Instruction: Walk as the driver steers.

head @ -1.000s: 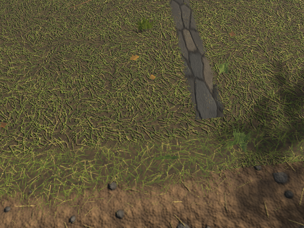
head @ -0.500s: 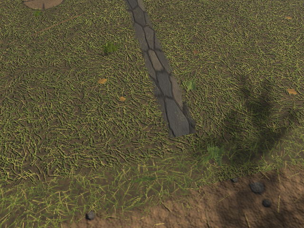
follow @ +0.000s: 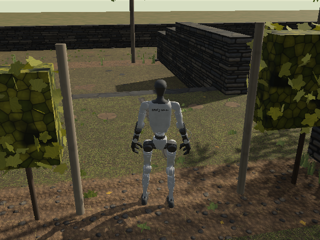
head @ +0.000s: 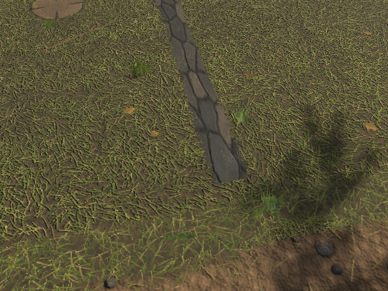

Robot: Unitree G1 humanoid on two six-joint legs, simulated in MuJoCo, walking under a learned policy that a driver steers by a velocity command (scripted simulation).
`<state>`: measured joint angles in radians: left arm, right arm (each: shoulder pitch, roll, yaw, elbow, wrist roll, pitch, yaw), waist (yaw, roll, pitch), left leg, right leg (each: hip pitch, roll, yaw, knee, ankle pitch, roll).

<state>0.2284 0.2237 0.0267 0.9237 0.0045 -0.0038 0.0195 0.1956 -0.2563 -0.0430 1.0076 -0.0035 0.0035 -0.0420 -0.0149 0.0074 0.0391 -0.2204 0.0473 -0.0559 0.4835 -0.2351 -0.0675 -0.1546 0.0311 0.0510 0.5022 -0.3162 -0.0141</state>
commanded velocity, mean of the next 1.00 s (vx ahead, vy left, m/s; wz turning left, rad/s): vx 0.00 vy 0.00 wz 0.00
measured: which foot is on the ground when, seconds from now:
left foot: down 0.00-1.00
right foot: down 0.00-1.00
